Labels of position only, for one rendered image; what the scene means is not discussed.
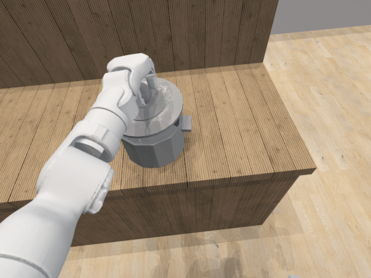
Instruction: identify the knob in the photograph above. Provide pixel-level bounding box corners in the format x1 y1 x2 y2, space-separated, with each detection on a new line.
140 82 152 104

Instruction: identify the lid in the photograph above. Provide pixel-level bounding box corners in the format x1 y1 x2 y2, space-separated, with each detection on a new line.
123 77 183 138

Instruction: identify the left robot hand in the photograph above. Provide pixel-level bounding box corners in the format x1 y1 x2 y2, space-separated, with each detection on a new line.
107 53 157 108

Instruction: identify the pot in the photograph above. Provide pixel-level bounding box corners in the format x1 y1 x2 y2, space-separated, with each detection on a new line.
121 113 192 168

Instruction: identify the robot left forearm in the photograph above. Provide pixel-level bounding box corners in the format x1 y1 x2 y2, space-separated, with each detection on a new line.
37 64 141 194

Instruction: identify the left robot upper arm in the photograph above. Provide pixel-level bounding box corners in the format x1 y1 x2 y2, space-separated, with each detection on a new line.
0 145 114 278

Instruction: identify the table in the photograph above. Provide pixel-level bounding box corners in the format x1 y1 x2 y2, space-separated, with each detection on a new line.
0 0 317 247

